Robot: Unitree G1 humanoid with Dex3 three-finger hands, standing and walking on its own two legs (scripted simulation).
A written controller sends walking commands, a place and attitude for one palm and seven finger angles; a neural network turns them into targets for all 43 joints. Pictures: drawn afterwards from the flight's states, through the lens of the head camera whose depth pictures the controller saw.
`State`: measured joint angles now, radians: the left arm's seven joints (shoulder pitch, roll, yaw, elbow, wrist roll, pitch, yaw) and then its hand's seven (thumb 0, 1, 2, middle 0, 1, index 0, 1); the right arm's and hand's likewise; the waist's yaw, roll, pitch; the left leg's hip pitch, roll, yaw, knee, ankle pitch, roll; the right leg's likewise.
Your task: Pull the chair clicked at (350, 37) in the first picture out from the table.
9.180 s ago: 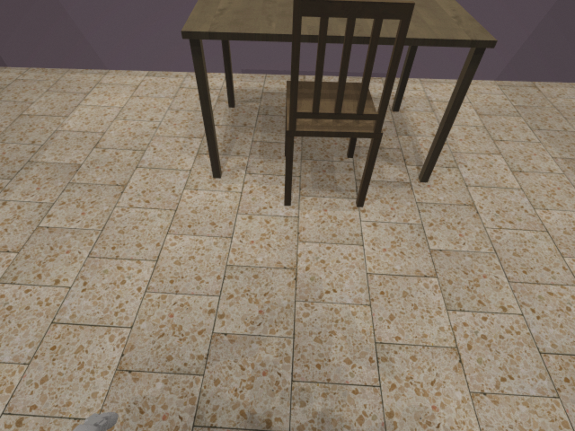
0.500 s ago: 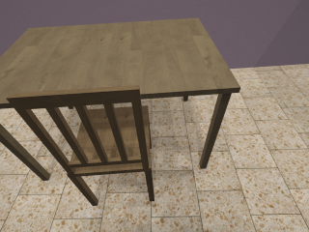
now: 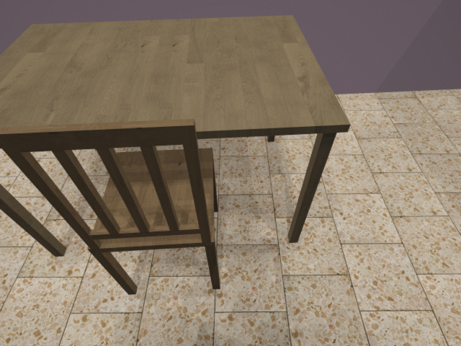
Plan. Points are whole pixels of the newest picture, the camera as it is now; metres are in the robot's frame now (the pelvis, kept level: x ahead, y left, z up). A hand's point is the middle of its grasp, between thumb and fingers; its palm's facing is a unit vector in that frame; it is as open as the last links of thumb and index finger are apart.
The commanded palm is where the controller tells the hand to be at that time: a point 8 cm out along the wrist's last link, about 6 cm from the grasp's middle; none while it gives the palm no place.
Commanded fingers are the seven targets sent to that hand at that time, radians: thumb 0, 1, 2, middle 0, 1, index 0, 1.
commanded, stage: look again from close up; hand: left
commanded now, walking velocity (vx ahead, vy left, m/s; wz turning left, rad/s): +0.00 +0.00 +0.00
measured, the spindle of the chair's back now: (128, 195) +0.45 +0.29 -0.08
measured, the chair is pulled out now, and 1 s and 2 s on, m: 0.00 0.00 0.00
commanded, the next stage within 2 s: raise the hand toward the chair's back in 0.24 s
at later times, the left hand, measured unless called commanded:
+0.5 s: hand out of the picture +0.14 +0.20 -0.07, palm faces +0.26 -0.94 -0.20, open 7.5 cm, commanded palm +0.09 +0.23 -0.07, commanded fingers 0.00 0.69 0.81 -0.18 -0.27 -0.18 -0.27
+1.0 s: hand (116, 333) +0.15 +0.20 -0.04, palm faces +0.11 -0.99 -0.05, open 11.3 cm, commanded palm +0.12 +0.25 -0.06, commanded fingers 0.00 0.11 0.56 -0.12 -0.18 -0.12 -0.18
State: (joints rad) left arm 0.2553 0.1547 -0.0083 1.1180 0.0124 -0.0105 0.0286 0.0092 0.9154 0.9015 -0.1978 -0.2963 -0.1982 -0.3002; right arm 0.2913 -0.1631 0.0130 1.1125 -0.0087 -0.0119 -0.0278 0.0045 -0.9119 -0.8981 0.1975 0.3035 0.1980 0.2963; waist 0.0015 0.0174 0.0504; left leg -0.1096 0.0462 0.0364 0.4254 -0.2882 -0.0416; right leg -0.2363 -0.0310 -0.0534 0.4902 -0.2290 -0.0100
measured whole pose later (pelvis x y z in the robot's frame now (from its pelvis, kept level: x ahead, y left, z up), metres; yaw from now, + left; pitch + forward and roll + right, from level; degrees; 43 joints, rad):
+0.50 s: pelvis -0.02 +0.01 -0.01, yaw +1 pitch -1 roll +1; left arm 0.43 0.16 0.01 0.34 -0.13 -0.08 0.13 0.03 0.90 0.88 -0.19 -0.29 -0.19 -0.29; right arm 0.34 -0.22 0.00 0.91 0.04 -0.23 -0.09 0.02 -0.92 -0.90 0.20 0.30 0.20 0.30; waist 0.00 0.04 -0.01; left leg -0.21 0.03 0.03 0.54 -0.32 -0.03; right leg -0.31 -0.05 -0.06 0.57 -0.25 0.00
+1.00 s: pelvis -0.05 +0.02 -0.12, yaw +3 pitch +16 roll -3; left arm 0.42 0.18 0.07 -0.15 -0.20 -0.56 -0.17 0.02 0.33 0.66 -0.13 -0.21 -0.13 -0.21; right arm 0.12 -0.19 0.04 0.51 -0.02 -0.24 -0.02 0.01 -0.91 -0.90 0.20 0.30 0.20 0.30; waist 0.06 0.01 -0.12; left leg -1.00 0.03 -0.07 1.33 -0.61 -0.02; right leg -1.03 -0.08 -0.11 1.24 -0.48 0.00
